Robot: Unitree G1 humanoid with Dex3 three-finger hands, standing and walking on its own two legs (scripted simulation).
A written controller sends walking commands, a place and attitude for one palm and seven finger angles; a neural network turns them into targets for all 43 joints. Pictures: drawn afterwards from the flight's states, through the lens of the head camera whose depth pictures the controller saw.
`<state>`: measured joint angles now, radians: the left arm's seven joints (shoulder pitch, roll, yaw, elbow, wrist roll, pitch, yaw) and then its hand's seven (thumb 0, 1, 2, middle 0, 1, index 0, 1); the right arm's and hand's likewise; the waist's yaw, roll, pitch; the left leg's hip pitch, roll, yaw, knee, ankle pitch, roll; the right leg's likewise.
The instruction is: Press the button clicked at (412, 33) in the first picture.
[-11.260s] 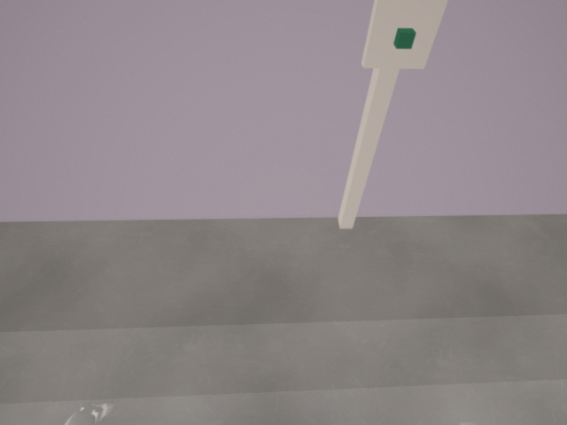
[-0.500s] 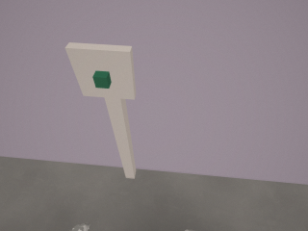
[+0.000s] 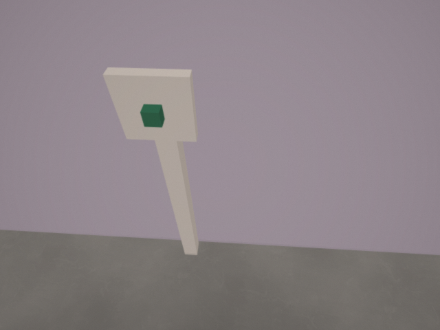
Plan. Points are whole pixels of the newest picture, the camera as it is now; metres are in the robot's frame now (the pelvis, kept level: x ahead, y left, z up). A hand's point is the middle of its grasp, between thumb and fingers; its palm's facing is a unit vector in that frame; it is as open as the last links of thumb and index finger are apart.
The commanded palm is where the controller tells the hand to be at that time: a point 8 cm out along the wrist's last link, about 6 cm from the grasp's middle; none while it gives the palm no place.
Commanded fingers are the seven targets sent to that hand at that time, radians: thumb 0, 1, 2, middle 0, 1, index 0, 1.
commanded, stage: come to a stop and stand still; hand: left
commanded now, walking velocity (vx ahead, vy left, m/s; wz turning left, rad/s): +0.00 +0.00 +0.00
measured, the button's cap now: (153, 114) +0.53 +0.17 +0.10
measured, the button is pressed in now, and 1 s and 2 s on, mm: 0 0 0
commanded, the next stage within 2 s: look again from close up in 0.64 s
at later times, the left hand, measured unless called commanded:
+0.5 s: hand out of the picture -0.02 +0.11 -0.17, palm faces +0.05 -0.99 -0.15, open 7.4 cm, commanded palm none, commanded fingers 0.00 0.90 0.90 -0.20 -0.30 -0.20 -0.30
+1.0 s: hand out of the picture +0.01 +0.19 -0.18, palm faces +0.05 -0.98 -0.22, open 7.4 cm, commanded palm none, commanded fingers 0.00 0.90 0.90 -0.20 -0.30 -0.20 -0.30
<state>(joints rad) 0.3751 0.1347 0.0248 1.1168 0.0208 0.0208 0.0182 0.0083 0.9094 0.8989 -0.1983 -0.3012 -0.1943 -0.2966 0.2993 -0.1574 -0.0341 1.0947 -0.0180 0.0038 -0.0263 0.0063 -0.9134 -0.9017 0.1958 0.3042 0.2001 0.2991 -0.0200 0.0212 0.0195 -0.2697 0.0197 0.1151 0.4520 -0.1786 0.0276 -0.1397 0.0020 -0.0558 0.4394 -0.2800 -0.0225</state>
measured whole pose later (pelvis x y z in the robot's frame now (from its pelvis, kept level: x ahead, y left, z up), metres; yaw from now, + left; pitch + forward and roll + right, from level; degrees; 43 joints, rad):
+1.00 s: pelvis +0.00 +0.00 -0.01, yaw +1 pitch -2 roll -1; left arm 0.32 0.18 0.01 1.04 0.02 -0.02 0.04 0.01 0.90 0.90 -0.20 -0.30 -0.20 -0.30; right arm 0.26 -0.19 -0.02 1.05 -0.02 0.00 -0.02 0.01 -0.91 -0.90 0.19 0.30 0.20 0.30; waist -0.01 0.01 0.02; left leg -0.28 0.03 0.09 0.54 -0.23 0.03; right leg -0.12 0.01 -0.08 0.50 -0.34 -0.02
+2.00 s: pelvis +0.03 +0.03 -0.01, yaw +0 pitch +0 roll -3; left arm 0.47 0.10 0.01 1.12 0.03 0.00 0.01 0.01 0.90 0.90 -0.20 -0.30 -0.20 -0.30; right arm 0.29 -0.14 -0.03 1.09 -0.02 -0.01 -0.02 0.01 -0.92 -0.90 0.20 0.30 0.20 0.30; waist 0.01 -0.01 -0.01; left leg -0.32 0.06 0.12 0.61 -0.31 0.04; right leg -0.14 0.03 -0.11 0.49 -0.35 -0.03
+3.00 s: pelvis +0.01 +0.01 +0.01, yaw -2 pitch +1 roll +1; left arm 0.33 0.18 0.05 1.08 0.03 0.04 -0.01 0.01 0.91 0.90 -0.20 -0.30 -0.19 -0.30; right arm 0.36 -0.09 -0.01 1.07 -0.03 -0.02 -0.04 0.00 -0.90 -0.90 0.20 0.30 0.20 0.30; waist -0.02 -0.03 -0.02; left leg -0.16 -0.02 0.09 0.35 -0.20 0.04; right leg -0.40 -0.04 -0.03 0.86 -0.32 0.02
